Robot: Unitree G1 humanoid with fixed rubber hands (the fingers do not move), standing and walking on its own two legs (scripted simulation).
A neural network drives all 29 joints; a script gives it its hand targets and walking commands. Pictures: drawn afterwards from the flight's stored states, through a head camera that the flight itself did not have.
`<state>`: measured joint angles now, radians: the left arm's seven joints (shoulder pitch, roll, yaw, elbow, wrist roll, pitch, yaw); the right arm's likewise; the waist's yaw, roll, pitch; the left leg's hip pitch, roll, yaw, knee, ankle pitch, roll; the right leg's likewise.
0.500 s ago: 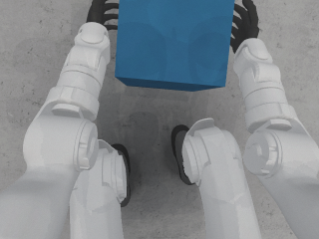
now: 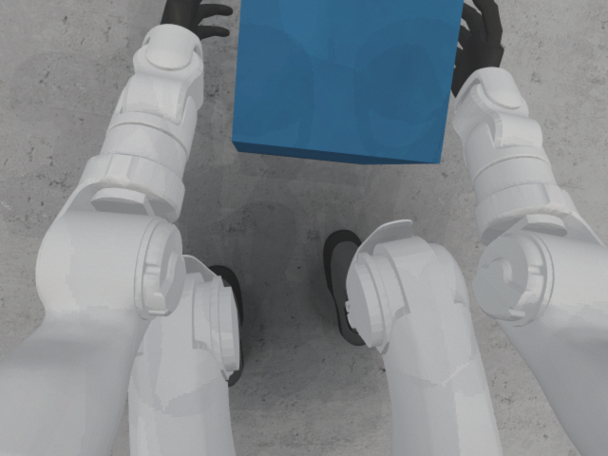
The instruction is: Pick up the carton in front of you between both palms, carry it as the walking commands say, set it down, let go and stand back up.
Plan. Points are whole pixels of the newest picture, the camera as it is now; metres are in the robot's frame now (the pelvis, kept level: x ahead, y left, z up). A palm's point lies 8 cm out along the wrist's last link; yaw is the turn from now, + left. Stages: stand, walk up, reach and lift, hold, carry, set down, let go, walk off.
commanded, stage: set down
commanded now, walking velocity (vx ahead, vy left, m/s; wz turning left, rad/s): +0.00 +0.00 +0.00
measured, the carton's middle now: (324, 76) +0.50 -0.08 -0.24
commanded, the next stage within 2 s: let go in 1.28 s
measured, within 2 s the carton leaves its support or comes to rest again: neither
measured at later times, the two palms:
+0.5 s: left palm out of the picture +0.56 +0.11 -0.09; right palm (537, 62) +0.47 -0.26 -0.09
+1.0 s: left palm out of the picture +0.57 +0.12 +0.06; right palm out of the picture +0.47 -0.26 +0.07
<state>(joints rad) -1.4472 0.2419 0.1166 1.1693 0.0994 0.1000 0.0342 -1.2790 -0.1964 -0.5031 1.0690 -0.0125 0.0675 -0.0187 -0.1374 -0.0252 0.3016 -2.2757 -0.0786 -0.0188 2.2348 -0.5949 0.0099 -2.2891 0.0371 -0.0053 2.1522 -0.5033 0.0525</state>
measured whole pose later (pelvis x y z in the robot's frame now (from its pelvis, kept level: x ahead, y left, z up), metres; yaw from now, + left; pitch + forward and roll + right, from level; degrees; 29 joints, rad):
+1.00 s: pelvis +0.03 -0.01 +0.16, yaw +0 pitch +47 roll -2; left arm -1.15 0.33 0.11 0.90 0.01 0.19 0.02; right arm -0.90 -0.16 -0.35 0.68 0.13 0.15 -0.08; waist -0.15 0.04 -0.08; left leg -1.94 -0.06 -0.04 1.65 -0.52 -0.01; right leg -1.97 0.04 0.01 1.59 -0.44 0.02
